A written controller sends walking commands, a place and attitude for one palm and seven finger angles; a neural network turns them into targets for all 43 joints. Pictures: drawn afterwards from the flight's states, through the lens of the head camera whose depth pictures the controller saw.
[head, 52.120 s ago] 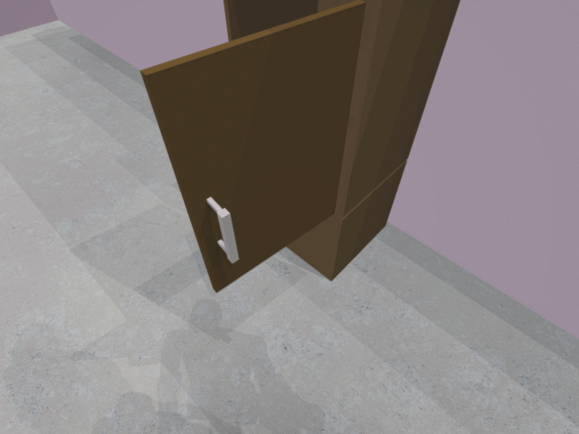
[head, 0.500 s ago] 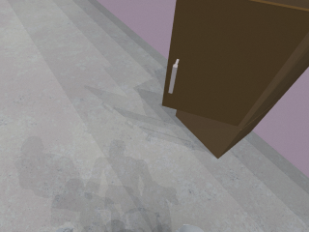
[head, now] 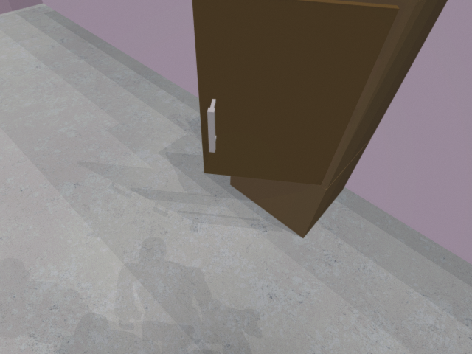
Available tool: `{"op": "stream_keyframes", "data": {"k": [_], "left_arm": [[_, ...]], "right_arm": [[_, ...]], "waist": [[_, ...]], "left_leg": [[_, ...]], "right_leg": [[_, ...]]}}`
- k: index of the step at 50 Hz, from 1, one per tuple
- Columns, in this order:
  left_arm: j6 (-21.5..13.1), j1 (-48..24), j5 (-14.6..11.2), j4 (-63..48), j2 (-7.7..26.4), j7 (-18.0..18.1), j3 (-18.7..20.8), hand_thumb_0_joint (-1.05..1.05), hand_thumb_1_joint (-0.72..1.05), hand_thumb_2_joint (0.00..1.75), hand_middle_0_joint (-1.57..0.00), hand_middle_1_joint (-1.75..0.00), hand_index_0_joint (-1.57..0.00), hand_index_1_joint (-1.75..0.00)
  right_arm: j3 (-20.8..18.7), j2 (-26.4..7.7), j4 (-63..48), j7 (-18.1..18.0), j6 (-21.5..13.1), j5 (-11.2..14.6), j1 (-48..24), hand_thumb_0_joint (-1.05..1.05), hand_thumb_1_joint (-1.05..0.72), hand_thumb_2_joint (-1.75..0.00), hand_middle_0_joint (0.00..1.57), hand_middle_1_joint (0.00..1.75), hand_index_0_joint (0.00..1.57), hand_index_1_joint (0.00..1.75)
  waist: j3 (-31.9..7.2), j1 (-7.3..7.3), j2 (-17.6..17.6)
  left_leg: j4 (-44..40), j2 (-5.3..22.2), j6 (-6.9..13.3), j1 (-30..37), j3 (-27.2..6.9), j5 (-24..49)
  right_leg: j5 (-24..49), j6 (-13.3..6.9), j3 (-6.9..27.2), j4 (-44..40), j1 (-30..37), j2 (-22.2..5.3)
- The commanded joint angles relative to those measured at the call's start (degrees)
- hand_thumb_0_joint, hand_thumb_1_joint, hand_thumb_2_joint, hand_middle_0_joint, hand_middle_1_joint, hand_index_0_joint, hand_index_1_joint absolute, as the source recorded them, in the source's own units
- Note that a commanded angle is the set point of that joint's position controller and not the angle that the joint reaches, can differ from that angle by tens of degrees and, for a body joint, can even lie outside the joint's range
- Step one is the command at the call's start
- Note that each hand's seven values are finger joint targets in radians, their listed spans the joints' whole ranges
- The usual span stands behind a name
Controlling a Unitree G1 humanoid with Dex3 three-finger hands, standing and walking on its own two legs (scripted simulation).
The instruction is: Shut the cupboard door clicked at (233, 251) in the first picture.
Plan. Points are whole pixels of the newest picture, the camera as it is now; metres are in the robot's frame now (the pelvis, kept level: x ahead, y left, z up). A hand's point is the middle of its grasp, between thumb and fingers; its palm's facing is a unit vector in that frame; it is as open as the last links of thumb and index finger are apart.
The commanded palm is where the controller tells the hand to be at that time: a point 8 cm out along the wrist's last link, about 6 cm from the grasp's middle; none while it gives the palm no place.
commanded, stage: take the last steps up to it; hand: left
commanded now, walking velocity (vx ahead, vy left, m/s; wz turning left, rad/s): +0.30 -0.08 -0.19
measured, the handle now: (212, 126) +0.71 +0.10 -0.08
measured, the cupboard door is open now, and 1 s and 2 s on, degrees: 36 36 36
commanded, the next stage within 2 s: come to a stop and stand still in 0.66 s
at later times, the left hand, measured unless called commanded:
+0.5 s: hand out of the picture +0.14 +0.11 -0.15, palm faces -0.03 -0.98 -0.20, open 7.3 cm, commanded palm none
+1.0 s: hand (194, 290) +0.27 +0.10 -0.17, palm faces -0.03 -0.97 -0.22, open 7.3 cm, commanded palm none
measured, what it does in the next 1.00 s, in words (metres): walks ahead: right foot, then left foot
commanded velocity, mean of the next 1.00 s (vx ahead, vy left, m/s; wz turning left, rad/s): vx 0.11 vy -0.03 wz -0.03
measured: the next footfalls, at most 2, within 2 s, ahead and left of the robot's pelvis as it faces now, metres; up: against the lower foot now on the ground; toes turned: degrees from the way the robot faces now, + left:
right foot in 0.32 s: +0.10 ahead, -0.16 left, +0.00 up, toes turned -8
left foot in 0.70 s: +0.27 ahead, +0.03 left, +0.00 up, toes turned +0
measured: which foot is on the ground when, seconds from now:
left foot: down 0.00-0.32, up 0.34-0.68, down 0.70-1.00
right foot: up 0.00-0.30, down 0.32-0.72, up 0.74-0.94, down 0.96-1.00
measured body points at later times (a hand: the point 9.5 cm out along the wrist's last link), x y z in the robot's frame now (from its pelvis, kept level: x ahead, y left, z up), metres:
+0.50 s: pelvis +0.10 -0.07 +0.02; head +0.11 -0.08 +0.46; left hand +0.14 +0.16 -0.13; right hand +0.06 -0.31 -0.14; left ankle +0.10 +0.06 -0.67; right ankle +0.06 -0.15 -0.73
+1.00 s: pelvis +0.23 -0.09 +0.00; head +0.26 -0.09 +0.45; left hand +0.28 +0.15 -0.15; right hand +0.27 -0.32 -0.15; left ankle +0.25 +0.03 -0.73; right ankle +0.24 -0.21 -0.73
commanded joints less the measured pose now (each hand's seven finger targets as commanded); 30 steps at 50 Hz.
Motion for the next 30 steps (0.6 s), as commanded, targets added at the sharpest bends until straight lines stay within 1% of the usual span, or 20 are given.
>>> {"op": "stream_keyframes", "data": {"k": [1,2,3,5,9,10,12,13,14,15,16,17,18,19,20,21,23,25,27,30], "left_arm": [[-1.2,-4.4,0.8,-5.7,6.0,-0.9,2.1,0.00,0.90,0.90,-0.20,-0.30,-0.20,-0.30],[-1.6,-4.4,0.7,-4.9,5.6,-1.4,2.2,0.00,0.90,0.90,-0.20,-0.30,-0.20,-0.30],[-1.7,-3.7,0.6,-4.3,4.9,-1.8,2.1,0.00,0.90,0.90,-0.20,-0.30,-0.20,-0.30],[-2.0,-3.4,0.4,-3.6,3.8,-2.3,1.7,0.00,0.90,0.90,-0.20,-0.30,-0.20,-0.30],[-2.3,-5.5,0.4,-3.5,2.7,-2.6,0.9,0.00,0.90,0.90,-0.20,-0.30,-0.20,-0.30],[-2.4,-5.3,0.3,-3.3,2.3,-2.7,0.9,0.00,0.90,0.90,-0.20,-0.30,-0.20,-0.30],[-2.6,-2.9,0.4,-2.1,2.6,-2.7,1.2,0.00,0.90,0.90,-0.20,-0.30,-0.20,-0.30],[-2.7,0.0,0.4,-0.7,3.2,-2.6,1.5,0.00,0.90,0.90,-0.20,-0.30,-0.20,-0.30],[-3.2,3.6,0.4,0.8,4.6,-2.3,1.8,0.00,0.90,0.90,-0.20,-0.30,-0.20,-0.30],[-3.9,8.9,0.6,2.7,7.4,-1.7,2.6,0.00,0.90,0.90,-0.20,-0.30,-0.20,-0.30],[-4.4,14.2,0.6,4.6,13.0,-0.9,3.6,0.00,0.90,0.90,-0.20,-0.30,-0.20,-0.30],[-4.4,15.3,-0.1,5.1,13.4,-0.2,3.5,0.00,0.90,0.90,-0.20,-0.30,-0.20,-0.30],[-4.6,12.3,-0.1,5.0,11.2,0.1,2.9,0.00,0.90,0.90,-0.20,-0.30,-0.20,-0.30],[-4.6,9.1,-0.1,4.6,8.1,0.5,2.3,0.00,0.90,0.90,-0.20,-0.30,-0.20,-0.30],[-4.8,6.4,0.1,3.9,6.2,0.6,1.6,0.00,0.90,0.90,-0.20,-0.30,-0.20,-0.30],[-5.3,5.3,0.1,3.5,4.9,0.6,1.2,0.00,0.90,0.90,-0.20,-0.30,-0.20,-0.30],[-6.2,5.7,0.0,4.2,3.9,0.6,0.6,0.00,0.90,0.90,-0.20,-0.30,-0.20,-0.30],[-6.6,6.2,0.1,5.1,4.2,0.7,0.6,0.00,0.90,0.90,-0.20,-0.30,-0.20,-0.30],[-6.8,7.7,0.1,6.1,4.2,0.7,0.5,0.00,0.90,0.90,-0.20,-0.30,-0.20,-0.30],[-6.8,8.4,0.1,7.5,5.0,0.8,0.6,0.00,0.90,0.90,-0.20,-0.30,-0.20,-0.30]], "right_arm": [[-2.6,-13.1,-1.2,-1.5,-1.6,-0.9,9.7,0.00,-0.90,-0.90,0.20,0.30,0.20,0.30],[-2.1,-11.1,-1.6,-1.4,-2.0,-0.8,7.9,0.00,-0.90,-0.90,0.20,0.30,0.20,0.30],[-1.8,-10.4,-1.6,-1.4,-2.2,-0.7,7.0,0.00,-0.90,-0.90,0.20,0.30,0.20,0.30],[-1.8,-9.6,-0.7,-1.4,-2.8,-0.6,8.1,0.00,-0.90,-0.90,0.20,0.30,0.20,0.30],[-2.4,-9.7,1.6,-0.9,-2.7,-0.6,10.0,0.00,-0.90,-0.90,0.20,0.30,0.20,0.30],[-2.6,-10.3,1.7,-0.8,-2.6,-0.6,9.6,0.00,-0.90,-0.90,0.20,0.30,0.20,0.30],[-3.0,-10.6,2.2,-0.5,-2.2,-0.5,8.3,0.00,-0.90,-0.90,0.20,0.30,0.20,0.30],[-2.9,-10.4,2.5,-0.4,-2.0,-0.3,7.5,0.00,-0.90,-0.90,0.20,0.30,0.20,0.30],[-2.7,-8.9,2.8,-0.1,-2.0,0.0,7.4,0.00,-0.90,-0.90,0.20,0.30,0.20,0.30],[-2.2,-6.8,2.3,0.2,-2.1,0.4,6.3,0.00,-0.90,-0.90,0.20,0.30,0.20,0.30],[-1.2,-2.9,0.3,0.6,-2.5,0.9,4.6,0.00,-0.90,-0.90,0.20,0.30,0.20,0.30],[-1.6,-5.3,-0.8,0.5,-2.1,0.5,1.0,0.00,-0.90,-0.90,0.20,0.30,0.20,0.30],[-2.2,-5.4,-0.2,0.5,-1.9,0.4,-0.1,0.00,-0.90,-0.90,0.20,0.30,0.20,0.30],[-2.3,-5.3,0.7,0.7,-1.9,0.3,0.8,0.00,-0.90,-0.90,0.20,0.30,0.20,0.30],[-2.2,-4.3,1.7,1.0,-1.9,0.1,2.1,0.00,-0.90,-0.90,0.20,0.30,0.20,0.30],[-1.9,-3.2,2.5,1.1,-1.7,0.0,3.6,0.00,-0.90,-0.90,0.20,0.30,0.20,0.30],[-1.6,-1.5,3.2,1.4,-1.5,0.0,4.6,0.00,-0.90,-0.90,0.20,0.30,0.20,0.30],[-1.5,-0.8,2.8,1.6,-1.4,0.2,4.1,0.00,-0.90,-0.90,0.20,0.30,0.20,0.30],[-1.3,-0.7,1.8,1.7,-1.7,0.3,1.4,0.00,-0.90,-0.90,0.20,0.30,0.20,0.30],[-1.1,-0.6,1.3,1.6,-2.5,0.5,-0.4,0.00,-0.90,-0.90,0.20,0.30,0.20,0.30]], "waist": [[0.5,-2.84,12.6],[1.3,-1.93,10.3],[2.1,-1.16,10.0],[0.5,-1.21,9.7],[1.7,-2.23,9.0],[1.8,-2.01,10.3],[1.6,-0.82,10.1],[1.5,0.80,9.0],[0.7,2.33,4.5],[-0.6,5.06,-2.2],[-1.0,7.09,-16.6],[0.5,7.91,-15.2],[3.8,5.95,-15.2],[4.9,3.93,-12.1],[4.7,2.06,-8.6],[3.6,0.73,-6.5],[3.0,-0.33,-5.7],[2.9,-0.66,-5.7],[3.3,0.11,-4.0],[2.7,0.21,-3.3]], "left_leg": [[-22.7,20.4,9.4,9.4,-24.7,-5.1],[-22.4,17.9,8.7,8.7,-20.3,-2.2],[-22.6,16.2,7.8,8.6,-15.7,-0.3],[-21.8,15.1,7.9,11.4,-11.1,4.8],[-22.2,14.8,8.2,9.5,-7.8,0.6],[-22.2,15.2,8.3,7.9,-7.5,-1.5],[-20.5,14.5,7.6,4.9,-6.6,-6.0],[-17.9,13.5,6.4,1.4,-5.2,-8.0],[-13.3,10.4,4.8,-2.3,-3.2,-8.8],[-3.7,5.9,2.4,-9.9,1.8,-11.7],[10.6,-0.8,0.0,-20.3,7.4,-17.1],[21.8,0.8,0.6,-21.5,1.6,-18.8],[27.1,1.9,0.9,-23.1,-1.4,-14.0],[27.9,3.7,1.1,-22.7,-2.5,-10.3],[27.0,4.4,0.7,-20.2,-2.2,-6.9],[25.5,4.3,0.2,-17.4,-1.3,-4.3],[21.9,3.8,-0.5,-14.5,0.2,-0.9],[17.1,3.4,-0.4,-13.4,0.8,0.7],[12.0,2.9,-0.2,-12.7,1.4,1.5],[5.0,1.6,0.4,-9.1,2.0,2.6]], "right_leg": [[-6.4,-0.3,0.9,24.8,-18.3,-1.5],[-3.1,-0.1,0.2,25.5,-18.0,-2.3],[-0.5,0.1,-0.5,25.0,-17.6,-2.6],[1.2,0.3,-2.1,20.2,-16.4,-3.0],[2.1,0.0,-5.3,6.8,-10.2,-3.1],[2.2,0.0,-6.0,3.9,-7.8,-3.0],[4.5,-0.2,-7.7,-1.8,-1.4,-1.9],[7.7,-0.3,-8.3,-6.4,4.9,-1.1],[8.8,-1.1,-7.2,-11.4,12.1,-0.7],[1.3,-3.4,0.9,-16.9,20.5,-6.9],[-7.4,-9.4,19.2,-24.7,25.8,-19.1],[-12.4,-13.3,25.9,-29.9,19.6,-23.4],[-12.7,-13.7,25.7,-30.9,15.1,-21.8],[-9.8,-13.6,20.3,-30.0,13.4,-20.8],[-2.6,-12.7,13.7,-28.8,10.9,-18.5],[4.6,-12.0,8.6,-28.2,9.5,-16.6],[15.4,-11.3,3.2,-27.5,8.3,-14.9],[18.9,-11.7,1.8,-27.6,8.6,-14.9],[21.8,-11.9,2.2,-26.9,9.8,-15.1],[27.5,-11.2,1.9,-23.7,12.5,-15.2]]}}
